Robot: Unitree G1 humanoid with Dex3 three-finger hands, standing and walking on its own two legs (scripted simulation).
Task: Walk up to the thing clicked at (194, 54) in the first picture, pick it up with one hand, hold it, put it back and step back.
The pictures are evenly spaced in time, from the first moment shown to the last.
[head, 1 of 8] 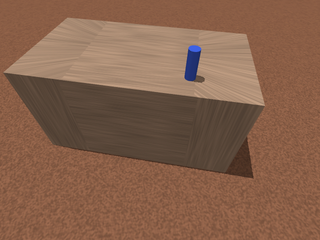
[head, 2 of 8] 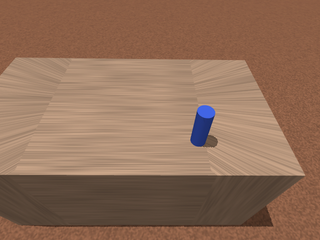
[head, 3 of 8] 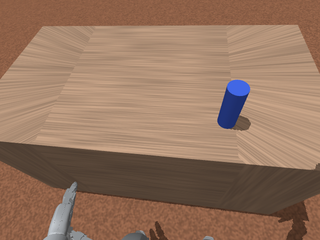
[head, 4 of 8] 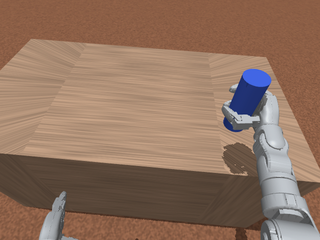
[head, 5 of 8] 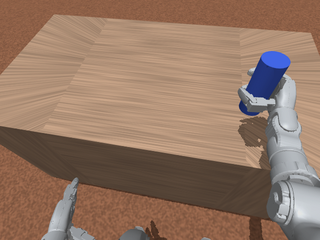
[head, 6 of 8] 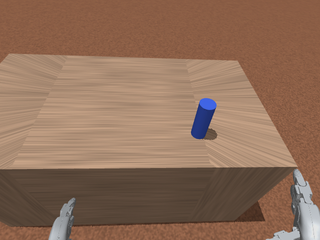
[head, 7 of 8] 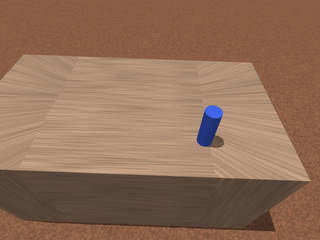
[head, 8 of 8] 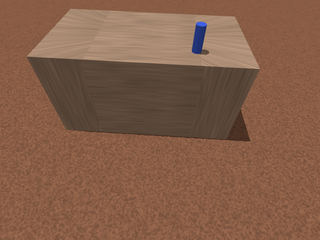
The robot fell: no
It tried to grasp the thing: yes
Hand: right
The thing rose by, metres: 0.25
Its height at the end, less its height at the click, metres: +0.00
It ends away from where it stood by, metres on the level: 0.01
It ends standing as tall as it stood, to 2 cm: yes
